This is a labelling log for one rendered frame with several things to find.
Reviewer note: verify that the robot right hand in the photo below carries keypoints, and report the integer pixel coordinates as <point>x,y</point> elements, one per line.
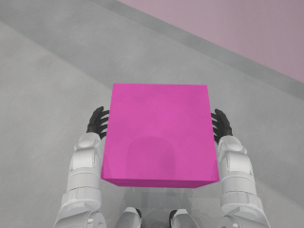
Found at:
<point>222,126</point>

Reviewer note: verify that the robot left forearm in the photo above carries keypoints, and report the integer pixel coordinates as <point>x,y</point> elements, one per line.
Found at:
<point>83,182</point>

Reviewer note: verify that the robot right forearm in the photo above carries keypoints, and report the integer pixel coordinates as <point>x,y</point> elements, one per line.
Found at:
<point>239,194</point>

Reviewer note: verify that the right robot shin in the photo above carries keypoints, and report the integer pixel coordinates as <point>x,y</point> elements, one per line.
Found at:
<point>181,211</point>

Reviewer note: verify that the carton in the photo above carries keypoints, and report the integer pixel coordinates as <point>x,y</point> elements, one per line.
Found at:
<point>160,135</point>

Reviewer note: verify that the robot left hand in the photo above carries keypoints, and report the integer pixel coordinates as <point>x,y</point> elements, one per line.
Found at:
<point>95,122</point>

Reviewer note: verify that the robot left thigh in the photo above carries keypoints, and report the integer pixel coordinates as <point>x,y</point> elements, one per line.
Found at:
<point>128,220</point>

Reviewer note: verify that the robot left upper arm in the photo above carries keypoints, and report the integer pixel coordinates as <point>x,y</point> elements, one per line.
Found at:
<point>87,219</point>

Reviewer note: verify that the robot right upper arm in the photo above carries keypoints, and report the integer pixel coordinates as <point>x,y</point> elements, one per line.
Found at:
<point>234,221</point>

